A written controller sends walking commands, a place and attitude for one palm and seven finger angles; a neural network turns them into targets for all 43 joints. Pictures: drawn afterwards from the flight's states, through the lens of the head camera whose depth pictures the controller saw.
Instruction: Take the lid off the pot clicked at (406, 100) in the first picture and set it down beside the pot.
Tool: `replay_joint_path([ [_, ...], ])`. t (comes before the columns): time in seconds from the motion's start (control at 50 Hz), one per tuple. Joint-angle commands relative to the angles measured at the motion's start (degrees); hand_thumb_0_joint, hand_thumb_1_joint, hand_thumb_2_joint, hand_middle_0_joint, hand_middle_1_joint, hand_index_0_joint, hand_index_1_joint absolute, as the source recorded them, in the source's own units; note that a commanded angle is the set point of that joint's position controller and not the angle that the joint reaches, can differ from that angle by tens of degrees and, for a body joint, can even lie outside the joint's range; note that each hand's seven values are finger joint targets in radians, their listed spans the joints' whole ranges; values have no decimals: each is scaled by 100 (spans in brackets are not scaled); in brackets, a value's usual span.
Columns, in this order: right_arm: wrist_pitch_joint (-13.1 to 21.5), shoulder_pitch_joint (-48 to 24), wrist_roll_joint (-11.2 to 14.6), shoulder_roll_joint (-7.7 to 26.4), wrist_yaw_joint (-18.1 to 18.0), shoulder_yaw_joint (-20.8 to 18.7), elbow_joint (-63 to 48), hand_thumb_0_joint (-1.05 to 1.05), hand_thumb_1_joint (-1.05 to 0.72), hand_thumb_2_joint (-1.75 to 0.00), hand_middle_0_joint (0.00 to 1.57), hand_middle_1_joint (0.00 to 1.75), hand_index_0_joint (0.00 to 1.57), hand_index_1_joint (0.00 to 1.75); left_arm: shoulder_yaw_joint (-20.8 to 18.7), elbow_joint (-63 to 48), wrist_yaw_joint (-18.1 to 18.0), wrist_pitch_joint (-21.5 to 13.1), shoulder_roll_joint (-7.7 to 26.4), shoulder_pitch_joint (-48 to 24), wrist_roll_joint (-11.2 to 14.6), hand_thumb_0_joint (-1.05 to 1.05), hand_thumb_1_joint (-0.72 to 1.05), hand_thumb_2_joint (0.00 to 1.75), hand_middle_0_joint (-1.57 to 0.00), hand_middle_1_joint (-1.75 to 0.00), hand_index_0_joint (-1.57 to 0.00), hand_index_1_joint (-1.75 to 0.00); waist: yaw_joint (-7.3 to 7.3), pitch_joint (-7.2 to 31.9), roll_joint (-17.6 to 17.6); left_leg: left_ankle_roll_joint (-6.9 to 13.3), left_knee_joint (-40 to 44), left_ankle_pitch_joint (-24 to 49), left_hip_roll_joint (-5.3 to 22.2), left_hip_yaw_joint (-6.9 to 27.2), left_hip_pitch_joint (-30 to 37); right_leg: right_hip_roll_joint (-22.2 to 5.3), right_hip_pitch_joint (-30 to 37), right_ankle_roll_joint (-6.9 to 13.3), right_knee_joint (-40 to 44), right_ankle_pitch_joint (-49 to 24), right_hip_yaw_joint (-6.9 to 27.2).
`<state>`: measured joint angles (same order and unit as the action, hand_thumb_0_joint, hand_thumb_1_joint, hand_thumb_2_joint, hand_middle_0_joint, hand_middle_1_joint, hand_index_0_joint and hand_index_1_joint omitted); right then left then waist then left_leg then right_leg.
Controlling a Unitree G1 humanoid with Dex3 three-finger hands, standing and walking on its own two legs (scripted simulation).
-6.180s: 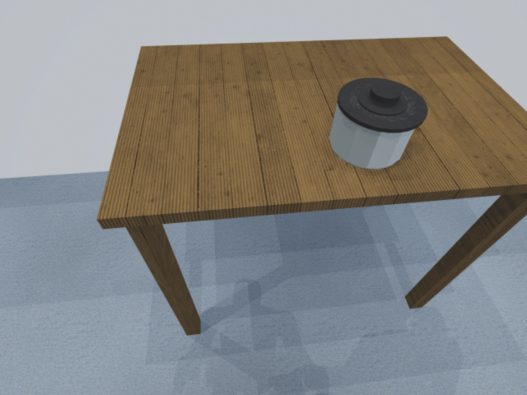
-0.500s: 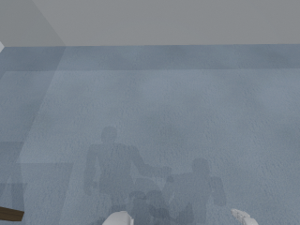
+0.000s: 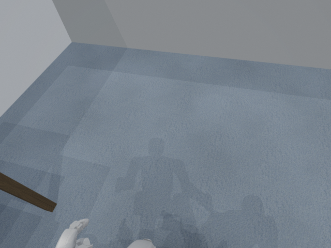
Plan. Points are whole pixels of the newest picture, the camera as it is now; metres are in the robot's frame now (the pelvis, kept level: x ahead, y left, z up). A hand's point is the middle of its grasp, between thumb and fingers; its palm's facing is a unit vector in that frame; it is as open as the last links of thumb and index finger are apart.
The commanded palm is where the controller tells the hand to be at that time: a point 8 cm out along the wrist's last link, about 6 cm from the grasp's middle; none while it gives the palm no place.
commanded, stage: turn to face it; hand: left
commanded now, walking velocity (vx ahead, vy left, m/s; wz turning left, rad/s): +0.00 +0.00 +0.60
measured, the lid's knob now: out of the picture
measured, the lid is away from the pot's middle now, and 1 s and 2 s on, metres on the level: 0.00 0.00 0.00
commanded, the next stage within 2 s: take the last steps up to it in 1.98 s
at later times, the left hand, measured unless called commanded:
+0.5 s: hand out of the picture +0.00 +0.26 -0.17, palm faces +0.34 -0.90 -0.26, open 7.4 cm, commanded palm none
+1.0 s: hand out of the picture +0.01 +0.19 -0.13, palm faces +0.56 -0.77 -0.29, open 7.4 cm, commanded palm none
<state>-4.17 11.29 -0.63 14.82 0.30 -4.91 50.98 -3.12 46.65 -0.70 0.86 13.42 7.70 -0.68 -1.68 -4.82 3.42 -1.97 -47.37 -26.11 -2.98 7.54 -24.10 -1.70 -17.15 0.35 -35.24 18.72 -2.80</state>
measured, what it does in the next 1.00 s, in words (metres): steps on the spot, turning left: left foot, then right foot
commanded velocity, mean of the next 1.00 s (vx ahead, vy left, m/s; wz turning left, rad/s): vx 0.00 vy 0.00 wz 0.60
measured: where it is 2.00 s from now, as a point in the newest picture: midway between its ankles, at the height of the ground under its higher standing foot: outside the picture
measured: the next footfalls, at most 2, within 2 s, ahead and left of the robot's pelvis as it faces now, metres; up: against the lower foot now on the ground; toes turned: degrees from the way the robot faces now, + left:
left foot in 0.36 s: +0.03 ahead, +0.14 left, +0.00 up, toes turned +17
right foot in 0.78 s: +0.12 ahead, -0.10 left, +0.00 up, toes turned +27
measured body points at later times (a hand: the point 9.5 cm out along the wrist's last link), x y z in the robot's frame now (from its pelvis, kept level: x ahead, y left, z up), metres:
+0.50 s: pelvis +0.01 +0.02 +0.00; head +0.06 +0.06 +0.45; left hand -0.02 +0.30 -0.15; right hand +0.20 -0.19 -0.12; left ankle -0.01 +0.12 -0.73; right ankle +0.01 -0.12 -0.65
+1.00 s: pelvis +0.06 -0.02 +0.01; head +0.12 -0.02 +0.46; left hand -0.02 +0.23 -0.11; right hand +0.28 -0.19 -0.14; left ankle -0.05 +0.10 -0.65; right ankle +0.08 -0.12 -0.73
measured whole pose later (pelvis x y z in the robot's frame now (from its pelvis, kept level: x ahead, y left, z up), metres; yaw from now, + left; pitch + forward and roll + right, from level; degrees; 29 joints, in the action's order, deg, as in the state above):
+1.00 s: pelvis +0.06 -0.02 +0.01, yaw +36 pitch +1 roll +3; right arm -4.9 8.8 -0.6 15.7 1.5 -5.0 51.4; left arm -2.0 48.4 -1.0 0.9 10.6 12.2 -1.2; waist -0.8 -6.3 1.1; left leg -4.2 -61.3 -25.5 0.1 -0.1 -28.2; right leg -5.9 -11.8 0.8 -30.5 19.2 -7.5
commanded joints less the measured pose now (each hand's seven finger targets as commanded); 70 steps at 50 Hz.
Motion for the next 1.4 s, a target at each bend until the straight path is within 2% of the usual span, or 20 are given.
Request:
replay_joint_path([
  [0.0,128,-165,-59,566,26,-193,-516,0,-90,-90,20,30,20,30,-282,-385,-152,-85,979,138,-32,0,90,90,-20,-30,-20,-30,89,353,-1404,-114,-2443,-155,378,-241,-1250,-1881,789,694,1643,-1719,1353],
  [0.22,186,-703,24,312,123,22,-568,0,-90,-90,20,30,20,30,-322,-112,-120,-54,1163,726,-97,0,90,90,-20,-30,-20,-30,443,606,-1612,-180,28,65,367,-1279,-227,-1858,1376,729,1040,-3349,53],
  [0.3,297,-94,0,514,85,-24,-472,0,-90,-90,20,30,20,30,-364,-33,-82,-5,1166,628,-26,0,90,90,-20,-30,-20,-30,109,949,-1185,18,2037,1356,280,-1367,1223,-1750,992,214,-196,-3201,-475],
  [0.32,353,358,-33,979,62,-145,-408,0,-90,-90,20,30,20,30,-353,-134,-51,8,986,690,15,0,90,90,-20,-30,-20,-30,-148,1318,-108,392,2476,2501,1033,-360,2436,-1410,-82,-137,-1447,-2047,-688],
  [0.34,347,706,-17,1616,22,-311,-382,0,-90,-90,20,30,20,30,-228,-389,-6,24,601,575,43,0,90,90,-20,-30,-20,-30,-316,1358,1746,1268,2488,5166,2580,1698,3078,-551,-1733,-594,-2641,1953,-594],
  [0.36,281,990,16,1581,-3,-286,-237,0,-90,-90,20,30,20,30,-207,-502,-66,97,765,160,-22,0,90,90,-20,-30,-20,-30,-468,1311,980,1580,2387,5034,2737,1641,2767,-542,-1815,-513,-3115,2089,44],
  [0.46,333,-218,-36,1009,-120,-88,-543,0,-90,-90,20,30,20,30,-264,-83,-8,125,728,330,-29,0,90,90,-20,-30,-20,-30,128,647,521,1062,2692,3443,1517,634,1467,-474,-1432,-612,-3185,459,319],
  [0.62,268,-17,-65,1119,-82,-189,-474,0,-90,-90,20,30,20,30,-196,-333,-25,90,631,9,7,0,90,90,-20,-30,-20,-30,-30,742,531,1188,2570,3010,1436,1252,1431,-92,-877,-582,-1423,660,268],
  [0.7,222,-324,-18,1077,-84,-228,-569,0,-90,-90,20,30,20,30,-196,-244,-50,-23,700,612,41,0,90,90,-20,-30,-20,-30,285,953,455,897,1881,3339,1109,1298,851,180,529,-512,382,-228,103],
  [0.72,229,-352,27,880,-74,-208,-611,0,-90,-90,20,30,20,30,-246,-198,-78,-86,880,867,25,0,90,90,-20,-30,-20,-30,424,1050,23,613,1420,2606,782,1088,331,-150,1285,-452,1294,-738,348],
  [0.74,248,-191,75,418,-40,-140,-707,0,-90,-90,20,30,20,30,-369,-214,-134,-144,1424,975,-77,0,90,90,-20,-30,-20,-30,444,1041,-1712,97,159,513,-50,85,-943,-1737,2107,65,1928,-1185,2016],
  [0.76,245,-261,6,508,-55,-158,-804,0,-90,-90,20,30,20,30,-379,-287,-137,-98,1653,907,-73,0,90,90,-20,-30,-20,-30,442,863,-1827,-70,-1067,-1031,-113,-206,-1200,-2716,1483,746,1927,-1571,2619],
  [0.86,119,-282,-40,451,86,-118,-475,0,-90,-90,20,30,20,30,-215,-348,-149,-142,858,287,-68,0,90,90,-20,-30,-20,-30,116,344,-1377,-215,-2241,25,336,-519,-1132,-1622,1031,706,1340,-2907,705],
  [1.04,178,-879,24,286,120,46,-597,0,-90,-90,20,30,20,30,-323,-43,-130,-62,1171,920,-92,0,90,90,-20,-30,-20,-30,481,560,-1638,-160,54,119,306,-1296,-255,-1808,1551,657,948,-4033,-11],
  [1.12,292,-165,-9,482,70,0,-505,0,-90,-90,20,30,20,30,-371,-16,-97,-37,1221,761,-26,0,90,90,-20,-30,-20,-30,73,983,-1269,65,2005,1303,187,-1437,1166,-1745,1260,227,-299,-3982,-514],
  [1.14,343,328,-46,911,53,-115,-398,0,-90,-90,20,30,20,30,-351,-87,-62,-33,1076,756,21,0,90,90,-20,-30,-20,-30,-190,1354,-376,400,2403,2533,831,-626,2475,-1480,204,-99,-1555,-2883,-714],
  [1.16,351,682,-25,1587,20,-294,-363,0,-90,-90,20,30,20,30,-234,-336,-10,-30,663,714,59,0,90,90,-20,-30,-20,-30,-342,1512,1545,1318,2367,5435,2526,1628,3358,-558,-1608,-562,-2851,1731,-636],
  [1.18,282,960,45,1639,-5,-271,-245,0,-90,-90,20,30,20,30,-201,-481,-67,53,768,385,1,0,90,90,-20,-30,-20,-30,-421,1518,959,1667,2229,5891,2841,1638,3189,-565,-1834,-514,-3326,2064,8],
  [1.26,322,-114,-32,1023,-133,-65,-505,0,-90,-90,20,30,20,30,-245,-148,-44,100,760,272,-7,0,90,90,-20,-30,-20,-30,76,657,562,1158,2526,4174,1640,664,1654,-535,-1462,-612,-3364,730,313],
  [1.38,298,-155,-42,1077,-80,-123,-484,0,-90,-90,20,30,20,30,-227,-210,-13,138,693,192,-8,0,90,90,-20,-30,-20,-30,72,516,495,1152,2820,2587,1420,930,1227,-289,-1084,-628,-2123,524,258],
])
